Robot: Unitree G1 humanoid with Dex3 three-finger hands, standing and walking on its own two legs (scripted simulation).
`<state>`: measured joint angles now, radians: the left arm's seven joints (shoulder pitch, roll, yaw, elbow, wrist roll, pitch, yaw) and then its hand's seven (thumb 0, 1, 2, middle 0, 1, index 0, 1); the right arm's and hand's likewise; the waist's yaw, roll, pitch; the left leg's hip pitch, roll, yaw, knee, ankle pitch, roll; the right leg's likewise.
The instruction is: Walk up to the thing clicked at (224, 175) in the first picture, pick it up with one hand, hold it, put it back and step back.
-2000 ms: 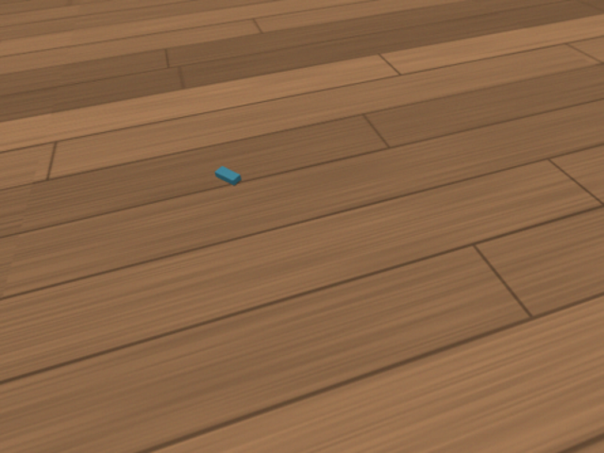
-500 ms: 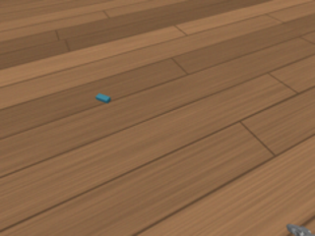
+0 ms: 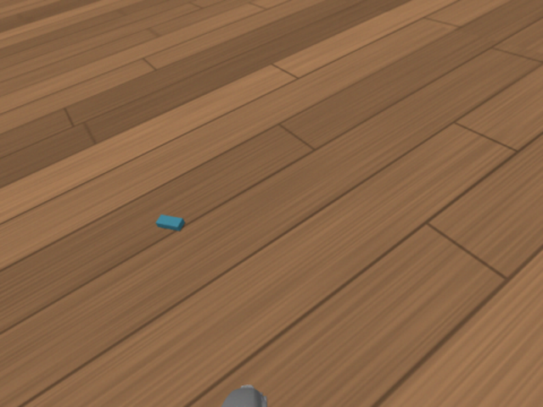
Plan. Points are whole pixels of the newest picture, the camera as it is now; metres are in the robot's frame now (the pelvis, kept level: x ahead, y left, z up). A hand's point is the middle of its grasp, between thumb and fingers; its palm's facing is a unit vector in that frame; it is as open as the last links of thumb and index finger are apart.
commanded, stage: walk up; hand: left
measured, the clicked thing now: (170, 222) +1.09 +0.65 -0.74
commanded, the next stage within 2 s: none
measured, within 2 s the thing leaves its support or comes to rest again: neither
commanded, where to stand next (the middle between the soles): +0.70 +0.59 m, yaw -18 degrees
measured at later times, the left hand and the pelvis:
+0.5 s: hand (80, 328) +0.31 +0.45 -0.12, palm faces -0.20 -0.85 -0.49, open 7.4 cm; pelvis +0.20 +0.16 +0.00, yaw -8 degrees
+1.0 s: hand (29, 273) +0.47 +0.66 -0.15, palm faces -0.19 -0.78 -0.60, open 7.4 cm; pelvis +0.36 +0.33 -0.03, yaw -12 degrees
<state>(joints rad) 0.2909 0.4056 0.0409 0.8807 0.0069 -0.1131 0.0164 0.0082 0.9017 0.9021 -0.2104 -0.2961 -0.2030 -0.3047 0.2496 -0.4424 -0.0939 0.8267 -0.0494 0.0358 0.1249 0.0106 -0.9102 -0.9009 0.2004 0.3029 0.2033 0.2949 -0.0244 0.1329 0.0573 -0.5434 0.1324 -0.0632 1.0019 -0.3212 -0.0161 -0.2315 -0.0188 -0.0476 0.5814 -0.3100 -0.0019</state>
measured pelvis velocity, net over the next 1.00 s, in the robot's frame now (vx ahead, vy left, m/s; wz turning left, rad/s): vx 0.36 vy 0.33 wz -0.21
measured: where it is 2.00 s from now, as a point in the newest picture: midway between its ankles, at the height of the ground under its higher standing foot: (162, 311)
